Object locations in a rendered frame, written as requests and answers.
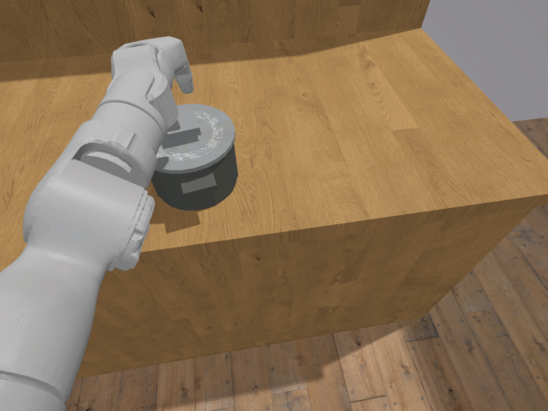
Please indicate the knob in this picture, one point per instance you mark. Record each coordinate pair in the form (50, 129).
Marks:
(189, 126)

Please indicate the left robot hand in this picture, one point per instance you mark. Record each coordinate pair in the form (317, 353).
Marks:
(183, 76)

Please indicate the left robot upper arm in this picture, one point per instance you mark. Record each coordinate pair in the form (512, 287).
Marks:
(91, 222)

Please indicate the left robot forearm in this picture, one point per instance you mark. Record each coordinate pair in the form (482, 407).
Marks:
(128, 127)

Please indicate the table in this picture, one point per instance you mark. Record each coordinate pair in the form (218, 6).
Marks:
(373, 174)

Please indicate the pot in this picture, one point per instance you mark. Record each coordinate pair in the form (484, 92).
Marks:
(200, 189)

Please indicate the lid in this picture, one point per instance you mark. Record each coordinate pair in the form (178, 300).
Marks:
(201, 151)

